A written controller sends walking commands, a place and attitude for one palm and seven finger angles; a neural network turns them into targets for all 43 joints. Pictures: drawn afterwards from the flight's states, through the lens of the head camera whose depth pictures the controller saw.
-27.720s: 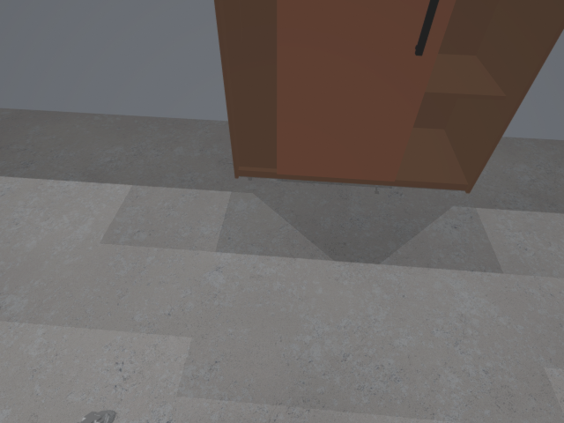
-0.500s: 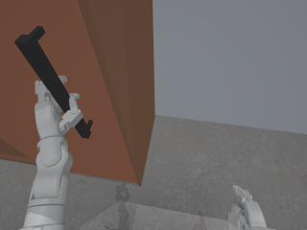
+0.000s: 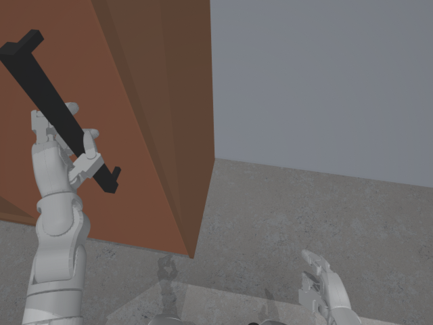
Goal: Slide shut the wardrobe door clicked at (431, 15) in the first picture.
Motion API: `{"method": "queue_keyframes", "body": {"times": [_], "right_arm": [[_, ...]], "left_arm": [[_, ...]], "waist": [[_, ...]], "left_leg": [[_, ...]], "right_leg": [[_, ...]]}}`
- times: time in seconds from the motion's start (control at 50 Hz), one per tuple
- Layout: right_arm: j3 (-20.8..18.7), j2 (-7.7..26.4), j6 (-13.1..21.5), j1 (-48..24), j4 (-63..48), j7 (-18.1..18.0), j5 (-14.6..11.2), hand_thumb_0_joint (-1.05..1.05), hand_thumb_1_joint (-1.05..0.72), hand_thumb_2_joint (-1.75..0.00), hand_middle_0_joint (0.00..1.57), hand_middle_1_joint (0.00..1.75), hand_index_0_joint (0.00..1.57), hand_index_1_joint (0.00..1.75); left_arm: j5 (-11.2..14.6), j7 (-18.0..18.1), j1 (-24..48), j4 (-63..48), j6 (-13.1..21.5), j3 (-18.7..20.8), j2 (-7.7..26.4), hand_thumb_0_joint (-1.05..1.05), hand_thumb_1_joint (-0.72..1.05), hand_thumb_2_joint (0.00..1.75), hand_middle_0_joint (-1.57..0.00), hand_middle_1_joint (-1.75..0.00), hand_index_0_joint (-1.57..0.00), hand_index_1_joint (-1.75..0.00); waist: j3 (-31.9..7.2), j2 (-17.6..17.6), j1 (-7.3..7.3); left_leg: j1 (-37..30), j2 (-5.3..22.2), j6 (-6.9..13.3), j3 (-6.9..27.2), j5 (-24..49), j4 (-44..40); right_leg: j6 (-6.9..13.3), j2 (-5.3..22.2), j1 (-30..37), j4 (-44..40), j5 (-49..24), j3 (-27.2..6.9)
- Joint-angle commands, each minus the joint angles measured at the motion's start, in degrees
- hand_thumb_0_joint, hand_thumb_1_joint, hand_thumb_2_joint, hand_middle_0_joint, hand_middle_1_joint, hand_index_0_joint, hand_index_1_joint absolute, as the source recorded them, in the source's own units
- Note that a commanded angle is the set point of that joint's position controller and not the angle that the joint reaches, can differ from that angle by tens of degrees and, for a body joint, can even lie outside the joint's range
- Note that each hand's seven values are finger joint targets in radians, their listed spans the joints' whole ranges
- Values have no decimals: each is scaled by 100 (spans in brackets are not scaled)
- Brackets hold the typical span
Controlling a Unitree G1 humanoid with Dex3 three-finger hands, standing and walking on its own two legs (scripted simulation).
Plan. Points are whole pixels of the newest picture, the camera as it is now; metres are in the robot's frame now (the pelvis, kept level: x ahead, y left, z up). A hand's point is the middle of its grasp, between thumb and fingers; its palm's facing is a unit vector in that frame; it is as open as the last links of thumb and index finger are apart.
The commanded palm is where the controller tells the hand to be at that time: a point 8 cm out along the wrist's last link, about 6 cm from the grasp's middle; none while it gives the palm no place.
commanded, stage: stop walking and hold the door there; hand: left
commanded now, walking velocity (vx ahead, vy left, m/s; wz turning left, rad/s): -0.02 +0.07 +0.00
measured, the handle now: (82, 131) +0.36 +0.29 +0.13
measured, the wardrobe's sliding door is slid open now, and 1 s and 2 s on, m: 0.00 0.00 0.00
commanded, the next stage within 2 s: loosen the grip on the handle in 1.16 s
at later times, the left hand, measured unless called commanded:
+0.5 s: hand (89, 155) +0.31 +0.26 +0.13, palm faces +0.44 -0.87 -0.22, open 6.8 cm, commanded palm +0.27 +0.28 +0.13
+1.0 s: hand (87, 156) +0.31 +0.26 +0.13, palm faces +0.35 -0.91 -0.21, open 6.6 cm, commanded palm +0.28 +0.27 +0.13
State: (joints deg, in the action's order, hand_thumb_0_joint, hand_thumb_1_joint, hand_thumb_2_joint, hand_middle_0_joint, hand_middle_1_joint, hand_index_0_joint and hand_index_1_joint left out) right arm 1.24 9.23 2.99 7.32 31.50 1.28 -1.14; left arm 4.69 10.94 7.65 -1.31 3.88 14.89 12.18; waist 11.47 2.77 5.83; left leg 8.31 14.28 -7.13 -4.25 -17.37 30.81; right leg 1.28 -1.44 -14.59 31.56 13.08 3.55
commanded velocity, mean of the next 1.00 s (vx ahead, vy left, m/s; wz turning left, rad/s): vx -0.01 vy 0.02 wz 0.00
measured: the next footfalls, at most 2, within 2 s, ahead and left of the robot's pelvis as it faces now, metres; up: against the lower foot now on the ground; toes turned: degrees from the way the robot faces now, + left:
left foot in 0.16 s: +0.01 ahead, +0.16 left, +0.00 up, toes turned +1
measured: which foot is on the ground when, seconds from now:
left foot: down 0.00-0.02, up 0.04-0.14, down 0.16-1.00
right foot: down 0.00-1.00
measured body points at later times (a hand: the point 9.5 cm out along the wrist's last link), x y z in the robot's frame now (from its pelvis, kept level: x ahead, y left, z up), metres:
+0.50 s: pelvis -0.01 +0.01 +0.01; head -0.02 -0.01 +0.46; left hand +0.29 +0.31 +0.14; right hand +0.11 -0.25 -0.10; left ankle -0.03 +0.16 -0.73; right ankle +0.04 -0.10 -0.73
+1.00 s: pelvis +0.00 +0.06 +0.01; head -0.02 +0.03 +0.46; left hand +0.29 +0.31 +0.14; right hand +0.14 -0.18 -0.09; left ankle -0.03 +0.16 -0.73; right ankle +0.04 -0.10 -0.73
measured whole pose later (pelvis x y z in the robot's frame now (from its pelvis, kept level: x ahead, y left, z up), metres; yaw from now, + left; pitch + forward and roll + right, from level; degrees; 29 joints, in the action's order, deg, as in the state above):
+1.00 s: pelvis +0.00 +0.06 +0.01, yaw -5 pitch -2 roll +1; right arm 1.8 12.2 1.5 12.2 37.4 -4.6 -1.0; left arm 2.7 10.7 0.4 8.3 5.3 11.6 13.5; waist -1.9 2.5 2.0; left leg 6.2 0.1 1.3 -7.8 -17.0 24.7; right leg -2.7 3.5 -15.4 26.5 9.6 -2.3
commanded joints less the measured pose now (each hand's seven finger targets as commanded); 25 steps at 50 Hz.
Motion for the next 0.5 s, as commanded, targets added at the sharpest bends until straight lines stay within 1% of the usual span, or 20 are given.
{"method": "queue_keyframes", "body": {"times": [0.0, 0.02, 0.04, 0.06, 0.08, 0.1, 0.12, 0.14, 0.16, 0.18, 0.2, 0.22, 0.24, 0.26, 0.3, 0.32, 0.34, 0.4, 0.46, 0.48], "right_arm": [[-617, 838, 186, -108, -606, -272, -68, 0, -90, -90, 20, 30, 20, 30], [-439, 646, 205, -236, -605, -298, -78, 0, -90, -90, 20, 30, 20, 30], [-313, 551, 242, -224, -541, -342, -81, 0, -90, -90, 20, 30, 20, 30], [-227, 533, 272, -294, -503, -388, -76, 0, -90, -90, 20, 30, 20, 30], [-203, 595, 288, -201, -434, -442, -79, 0, -90, -90, 20, 30, 20, 30], [-214, 652, 278, -145, -436, -486, -94, 0, -90, -90, 20, 30, 20, 30], [-293, 793, 284, -194, -480, -533, -103, 0, -90, -90, 20, 30, 20, 30], [-374, 965, 301, -264, -605, -553, -106, 0, -90, -90, 20, 30, 20, 30], [-336, 959, 290, -291, -639, -518, -140, 0, -90, -90, 20, 30, 20, 30], [-305, 878, 299, -230, -606, -455, -82, 0, -90, -90, 20, 30, 20, 30], [-283, 889, 312, -282, -555, -454, -40, 0, -90, -90, 20, 30, 20, 30], [-241, 906, 318, -315, -534, -457, -28, 0, -90, -90, 20, 30, 20, 30], [-235, 965, 319, -268, -518, -454, -41, 0, -90, -90, 20, 30, 20, 30], [-245, 1000, 301, -282, -512, -473, -56, 0, -90, -90, 20, 30, 20, 30], [-309, 1005, 296, -102, -450, -520, -90, 0, -90, -90, 20, 30, 20, 30], [-315, 985, 287, -47, -388, -543, -85, 0, -90, -90, 20, 30, 20, 30], [-324, 1017, 281, -7, -317, -559, -75, 0, -90, -90, 20, 30, 20, 30], [-245, 1026, 252, -71, -212, -606, -32, 0, -90, -90, 20, 30, 20, 30], [-249, 1106, 238, -159, -138, -652, -47, 0, -90, -90, 20, 30, 20, 30], [-230, 1078, 226, -114, -159, -654, -53, 0, -90, -90, 20, 30, 20, 30]], "left_arm": [[-212, -408, 688, -1100, 548, 514, 1979, 0, 90, 90, -45, -140, -45, -140], [-166, -471, 806, -1451, 617, 204, 1646, 0, 90, 90, -45, -140, -45, -140], [-132, -409, 841, -1467, 673, 481, 1846, 0, 90, 90, -45, -140, -45, -140], [-143, -377, 735, -1385, 667, 394, 1689, 0, 90, 90, -45, -140, -45, -140], [-143, -299, 574, -1222, 633, 499, 1739, 0, 90, 90, -45, -140, -45, -140], [-128, -261, 459, -1170, 608, 361, 1596, 0, 90, 90, -45, -140, -45, -140], [-107, -220, 492, -1279, 624, 359, 1614, 0, 90, 90, -45, -140, -45, -140], [-92, -205, 554, -1499, 640, 298, 1555, 0, 90, 90, -45, -140, -45, -140], [-90, -227, 323, -1326, 574, 22, 1298, 0, 90, 90, -45, -140, -45, -140], [-159, -294, 177, -1223, 518, -270, 970, 0, 90, 90, -45, -140, -45, -140], [-247, -273, 417, -1263, 484, -52, 1283, 0, 90, 90, -45, -140, -45, -140], [-285, -248, 535, -1245, 466, -17, 1369, 0, 90, 90, -45, -140, -45, -140], [-301, -214, 527, -1124, 447, 52, 1436, 0, 90, 90, -45, -140, -45, -140], [-286, -187, 441, -1048, 415, 76, 1490, 0, 90, 90, -45, -140, -45, -140], [-232, -167, 245, -722, 356, 165, 1574, 0, 90, 90, -45, -140, -45, -140], [-210, -162, 257, -585, 320, 181, 1597, 0, 90, 90, -45, -140, -45, -140], [-194, -153, 341, -472, 298, 257, 1656, 0, 90, 90, -45, -140, -45, -140], [-198, -147, 545, -327, 307, 218, 1640, 0, 90, 90, -45, -140, -45, -140], [-206, -125, 555, -55, 360, 180, 1617, 0, 90, 90, -45, -140, -45, -140], [-221, -135, 540, -66, 373, 105, 1544, 0, 90, 90, -45, -140, -45, -140]], "waist": [[-2728, -1058, -500], [-2850, -734, -487], [-2876, -532, -466], [-2876, -396, -523], [-3065, -504, -597], [-3183, -569, -676], [-3245, -388, -674], [-3160, 200, -593], [-2864, 550, -549], [-2534, 891, -552], [-2218, 1330, -585], [-2003, 1413, -583], [-1916, 1212, -575], [-1891, 914, -585], [-2283, -175, -643], [-2391, -629, -652], [-2389, -762, -659], [-2212, -319, -645], [-2067, 143, -611], [-2102, 114, -592]], "left_leg": [[528, -1014, 588, -163, -924, 1875], [829, -1056, 645, 160, -1585, 1982], [860, -940, 725, 322, -1603, 1561], [821, -913, 754, 377, -1283, 876], [565, -933, 750, 272, -645, 143], [26, -907, 756, 152, 499, -554], [-646, -576, 837, 318, 2117, -725], [-1031, 30, 1043, 836, 3712, -565], [-1179, 383, 1224, 1002, 4411, -735], [-1185, 326, 1316, 745, 4328, -779], [-951, 193, 1291, 565, 4155, -775], [-567, 92, 1217, 423, 3738, -754], [-301, -65, 1101, 273, 3324, -673], [-117, -270, 992, 129, 2866, -511], [164, -772, 760, -34, 1390, -136], [202, -1033, 734, -33, 591, 24], [213, -1179, 758, 49, 53, 66], [16, -1029, 891, 160, 167, -680], [-90, -730, 982, 221, 679, -1099], [0, -719, 991, 185, 665, -1118]], "right_leg": [[563, 1416, 1126, -388, -5667, -1487], [685, 1666, 1297, -468, -5585, -1769], [667, 1724, 1267, -443, -5151, -1715], [593, 1619, 1331, -313, -4824, -1549], [478, 1424, 1424, -67, -4552, -1290], [303, 1215, 1286, 213, -4134, -1011], [50, 886, 875, 456, -3486, -705], [-161, 567, 256, 569, -2459, -508], [-224, 415, -267, 651, -699, -407], [-188, 287, -487, 515, 190, -307], [-150, 301, -500, 419, 261, -230], [-119, 340, -252, 257, 41, -205], [-86, 359, 52, 3, -503, -227], [-51, 461, 342, -318, -1554, -386], [57, 824, 847, -538, -2840, -1035], [142, 1043, 823, -795, -2717, -1325], [222, 1161, 666, -1091, -2208, -1476], [86, 929, 315, -1294, -603, -1252], [-67, 605, 232, -1055, -492, -884], [-89, 581, 332, -983, -555, -802]]}}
